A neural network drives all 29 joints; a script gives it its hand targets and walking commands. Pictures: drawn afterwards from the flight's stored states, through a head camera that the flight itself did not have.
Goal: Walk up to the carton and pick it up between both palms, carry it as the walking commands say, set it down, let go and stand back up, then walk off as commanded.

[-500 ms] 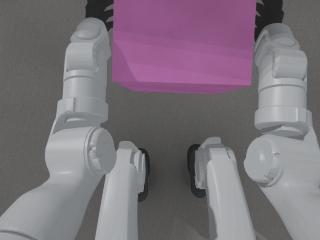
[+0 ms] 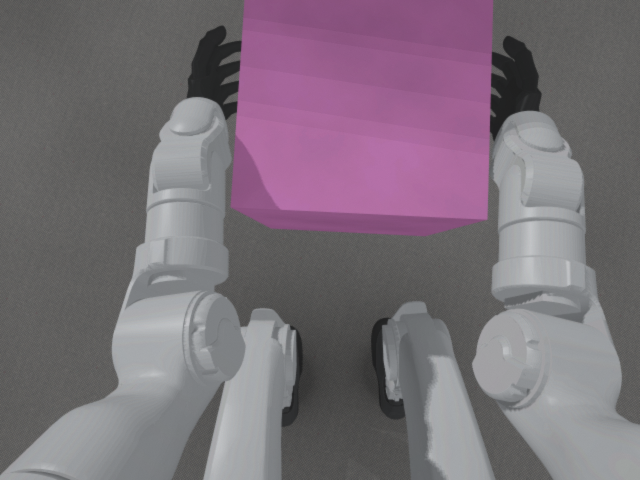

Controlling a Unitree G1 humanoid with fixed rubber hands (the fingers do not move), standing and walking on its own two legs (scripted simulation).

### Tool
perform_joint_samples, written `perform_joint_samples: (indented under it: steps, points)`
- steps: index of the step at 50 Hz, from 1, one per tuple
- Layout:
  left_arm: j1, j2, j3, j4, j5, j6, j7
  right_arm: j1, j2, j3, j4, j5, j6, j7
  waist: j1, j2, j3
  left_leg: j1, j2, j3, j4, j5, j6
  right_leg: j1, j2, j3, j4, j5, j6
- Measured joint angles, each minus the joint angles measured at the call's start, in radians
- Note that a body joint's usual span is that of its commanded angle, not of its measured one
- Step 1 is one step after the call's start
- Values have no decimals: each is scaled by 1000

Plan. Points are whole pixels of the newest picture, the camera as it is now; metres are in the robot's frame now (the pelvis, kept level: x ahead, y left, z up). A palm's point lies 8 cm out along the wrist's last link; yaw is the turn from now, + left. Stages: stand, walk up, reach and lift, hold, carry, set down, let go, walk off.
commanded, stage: reach and lift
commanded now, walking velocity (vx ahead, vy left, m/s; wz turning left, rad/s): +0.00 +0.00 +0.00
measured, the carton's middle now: (356, 110) +0.54 -0.04 -0.13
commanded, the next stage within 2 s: none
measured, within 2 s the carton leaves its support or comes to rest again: neither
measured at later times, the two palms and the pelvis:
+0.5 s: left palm (177, 95) +0.50 +0.13 +0.01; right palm (546, 111) +0.47 -0.19 +0.00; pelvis +0.01 +0.00 +0.06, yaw +0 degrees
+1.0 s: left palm (125, 81) +0.48 +0.14 +0.08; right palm (600, 101) +0.45 -0.18 +0.08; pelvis +0.03 +0.00 +0.12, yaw +0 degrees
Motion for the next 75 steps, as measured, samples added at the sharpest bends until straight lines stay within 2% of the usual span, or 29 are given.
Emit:
perform_joint_samples:
  steps: [38,75]
  points:
    - [235,-87,7,-84,45,-20,-39,236,96,-3,-80,-49,-24,29,14,2,-48,370,-1,-20,-335,73,3,377,-2,-2,-340,71,-2]
    - [482,-172,7,-179,113,-29,-89,472,188,15,-180,-112,-17,64,11,-8,22,906,0,-28,-766,196,7,909,-10,8,-761,187,-6]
